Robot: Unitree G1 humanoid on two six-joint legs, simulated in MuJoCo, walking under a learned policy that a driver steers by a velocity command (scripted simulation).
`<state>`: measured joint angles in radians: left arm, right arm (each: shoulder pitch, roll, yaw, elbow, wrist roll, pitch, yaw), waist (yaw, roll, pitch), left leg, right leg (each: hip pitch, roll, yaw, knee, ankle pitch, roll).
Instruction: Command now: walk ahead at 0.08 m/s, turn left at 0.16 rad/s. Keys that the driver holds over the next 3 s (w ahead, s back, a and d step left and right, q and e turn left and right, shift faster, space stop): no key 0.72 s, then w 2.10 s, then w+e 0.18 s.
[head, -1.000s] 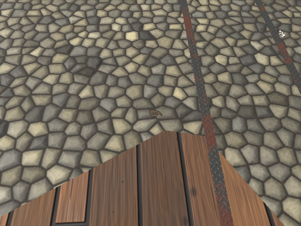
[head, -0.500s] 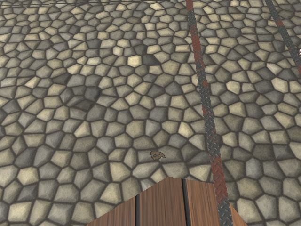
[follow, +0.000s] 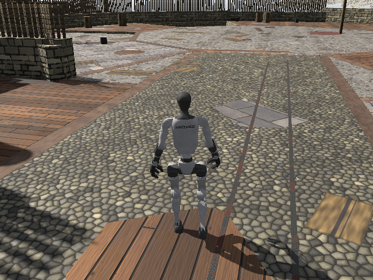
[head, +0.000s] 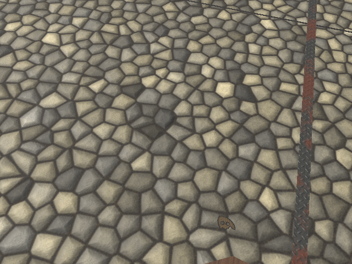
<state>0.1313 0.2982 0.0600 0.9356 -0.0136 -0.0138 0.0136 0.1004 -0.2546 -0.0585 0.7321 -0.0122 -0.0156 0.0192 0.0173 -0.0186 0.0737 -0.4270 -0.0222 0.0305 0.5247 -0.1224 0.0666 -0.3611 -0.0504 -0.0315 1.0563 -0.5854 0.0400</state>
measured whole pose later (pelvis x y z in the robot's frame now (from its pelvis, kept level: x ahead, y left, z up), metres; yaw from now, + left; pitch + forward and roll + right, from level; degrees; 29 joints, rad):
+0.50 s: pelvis +0.06 -0.03 +0.01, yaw +1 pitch -1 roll +0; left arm 0.18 0.23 0.03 1.06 0.01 -0.02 0.02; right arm 0.15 -0.23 -0.05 0.93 -0.01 0.01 -0.02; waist 0.01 0.01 0.03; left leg -0.27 -0.01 0.01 0.47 -0.19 0.01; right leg -0.18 -0.03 -0.01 0.50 -0.30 0.02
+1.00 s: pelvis +0.13 -0.01 +0.00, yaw +0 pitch -1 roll +0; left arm 0.31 0.27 0.05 1.09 -0.03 -0.05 0.02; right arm 0.20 -0.24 -0.07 1.06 0.03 -0.08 0.00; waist 0.00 -0.04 0.01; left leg -0.25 -0.02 0.07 0.59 -0.31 0.06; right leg -0.15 -0.05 0.02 0.65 -0.44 0.00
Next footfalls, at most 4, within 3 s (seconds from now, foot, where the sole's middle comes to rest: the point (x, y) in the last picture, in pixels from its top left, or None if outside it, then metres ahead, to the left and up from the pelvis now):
0.24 right None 0.08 -0.16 -0.77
1.44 right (217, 238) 0.53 -0.14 -0.77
2.00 left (158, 163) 0.85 0.09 -0.77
2.54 right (210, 110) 1.17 -0.14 -0.77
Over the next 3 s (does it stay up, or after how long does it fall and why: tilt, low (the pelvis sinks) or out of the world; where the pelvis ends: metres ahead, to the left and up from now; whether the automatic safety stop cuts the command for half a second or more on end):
stays up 1.24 -0.04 0.01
